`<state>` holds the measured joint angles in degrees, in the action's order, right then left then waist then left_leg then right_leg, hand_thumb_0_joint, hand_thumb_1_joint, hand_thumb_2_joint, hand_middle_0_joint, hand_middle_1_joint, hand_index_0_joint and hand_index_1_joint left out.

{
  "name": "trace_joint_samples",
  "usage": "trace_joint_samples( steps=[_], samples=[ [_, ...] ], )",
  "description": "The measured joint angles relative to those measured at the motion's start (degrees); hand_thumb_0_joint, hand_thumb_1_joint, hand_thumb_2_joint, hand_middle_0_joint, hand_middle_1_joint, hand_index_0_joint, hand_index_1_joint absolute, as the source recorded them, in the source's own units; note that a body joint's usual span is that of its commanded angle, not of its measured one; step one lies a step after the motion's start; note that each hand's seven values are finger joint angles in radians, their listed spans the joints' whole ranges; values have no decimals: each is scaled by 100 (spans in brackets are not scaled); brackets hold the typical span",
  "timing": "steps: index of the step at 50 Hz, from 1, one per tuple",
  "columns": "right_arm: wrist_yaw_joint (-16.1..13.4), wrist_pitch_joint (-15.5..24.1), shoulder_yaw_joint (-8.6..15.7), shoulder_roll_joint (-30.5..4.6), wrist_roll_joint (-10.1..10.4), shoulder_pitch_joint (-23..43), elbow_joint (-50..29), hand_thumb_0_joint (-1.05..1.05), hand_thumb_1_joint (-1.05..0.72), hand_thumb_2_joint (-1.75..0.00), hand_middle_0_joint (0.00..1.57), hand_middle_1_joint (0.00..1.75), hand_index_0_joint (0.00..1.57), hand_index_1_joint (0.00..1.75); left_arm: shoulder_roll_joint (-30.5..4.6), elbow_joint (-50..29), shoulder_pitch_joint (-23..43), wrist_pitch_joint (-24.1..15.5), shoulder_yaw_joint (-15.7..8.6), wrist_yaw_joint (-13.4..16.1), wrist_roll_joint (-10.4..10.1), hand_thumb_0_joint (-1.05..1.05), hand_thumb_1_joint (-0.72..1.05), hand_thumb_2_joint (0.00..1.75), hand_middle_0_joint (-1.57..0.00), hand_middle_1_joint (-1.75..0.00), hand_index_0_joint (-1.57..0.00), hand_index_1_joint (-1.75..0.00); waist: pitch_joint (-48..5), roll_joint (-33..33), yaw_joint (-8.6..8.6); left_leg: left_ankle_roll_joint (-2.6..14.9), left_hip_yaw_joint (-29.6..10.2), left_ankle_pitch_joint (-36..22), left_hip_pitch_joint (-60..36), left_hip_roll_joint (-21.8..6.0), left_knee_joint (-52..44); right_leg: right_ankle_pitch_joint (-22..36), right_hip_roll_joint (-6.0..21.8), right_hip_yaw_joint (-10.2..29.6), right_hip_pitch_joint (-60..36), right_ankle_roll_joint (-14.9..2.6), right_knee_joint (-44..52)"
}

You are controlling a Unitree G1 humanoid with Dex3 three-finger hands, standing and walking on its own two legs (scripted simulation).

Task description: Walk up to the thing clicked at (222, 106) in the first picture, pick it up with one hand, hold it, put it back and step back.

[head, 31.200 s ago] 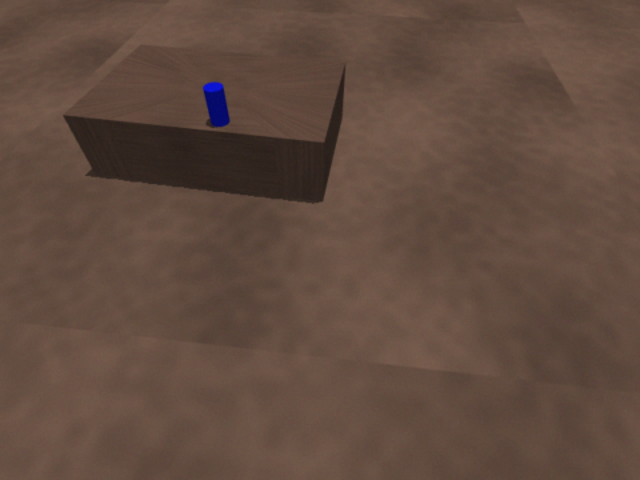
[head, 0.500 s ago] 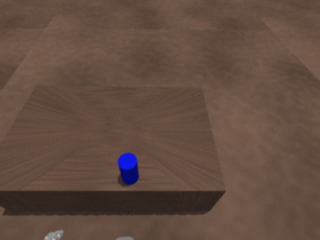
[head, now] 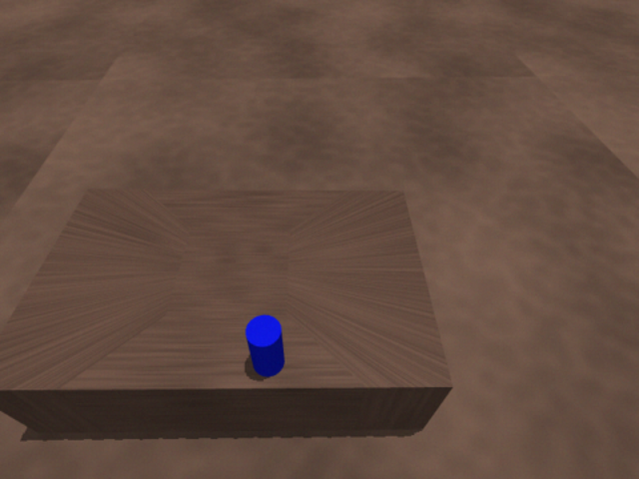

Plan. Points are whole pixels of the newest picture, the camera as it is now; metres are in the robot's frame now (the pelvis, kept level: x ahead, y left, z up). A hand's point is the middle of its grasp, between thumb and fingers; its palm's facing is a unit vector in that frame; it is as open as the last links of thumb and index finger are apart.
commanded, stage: stand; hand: left
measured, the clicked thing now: (266, 346) +0.47 +0.14 -0.37
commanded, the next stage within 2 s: step back in 1.68 s
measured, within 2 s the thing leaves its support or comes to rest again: neither
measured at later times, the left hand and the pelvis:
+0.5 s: hand out of the picture +0.05 +0.24 -0.16, palm faces -0.02 -0.94 -0.34, open 7.4 cm; pelvis +0.01 -0.01 +0.00, yaw +0 degrees
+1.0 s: hand out of the picture +0.10 +0.24 -0.15, palm faces -0.02 -0.94 -0.35, open 7.4 cm; pelvis +0.03 -0.01 +0.01, yaw -1 degrees
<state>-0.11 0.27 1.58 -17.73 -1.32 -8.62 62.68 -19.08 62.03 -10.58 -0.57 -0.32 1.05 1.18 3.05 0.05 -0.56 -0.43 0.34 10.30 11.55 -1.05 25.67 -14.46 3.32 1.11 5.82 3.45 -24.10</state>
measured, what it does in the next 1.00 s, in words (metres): stands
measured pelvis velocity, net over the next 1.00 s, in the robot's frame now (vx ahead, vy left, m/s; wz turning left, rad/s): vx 0.03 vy -0.01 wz -0.01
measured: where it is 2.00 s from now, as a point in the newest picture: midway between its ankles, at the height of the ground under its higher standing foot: outside the picture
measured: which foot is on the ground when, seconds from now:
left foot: down 0.00-1.00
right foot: down 0.00-1.00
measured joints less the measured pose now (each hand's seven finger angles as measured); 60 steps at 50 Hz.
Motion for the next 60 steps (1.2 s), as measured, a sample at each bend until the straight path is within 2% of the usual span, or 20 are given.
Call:
trace_joint_samples(
  steps=[15,41,60],
  samples=[
    [31,-48,42,-159,23,28,233,0,-90,-90,20,30,20,30,-13,308,30,-7,-12,-49,5,0,90,90,-20,-30,-20,-30,11,35,48,-58,-34,-185,-46,-50,-290,151,-54,-35,-23,-51,234],
    [-2,16,-56,-167,50,263,299,0,-90,-90,20,30,20,30,-5,286,427,-3,-39,-61,-51,0,90,90,-20,-30,-20,-30,18,-4,79,-96,39,-97,-244,-68,-493,81,-60,20,-185,-76,424],
    [2,1,-47,-185,58,322,320,0,-90,-90,20,30,20,30,-25,296,394,7,-58,-60,-60,0,90,90,-20,-30,-20,-30,37,-7,66,-125,60,-49,-316,-108,-543,68,-95,36,-263,-101,517]
  ],
)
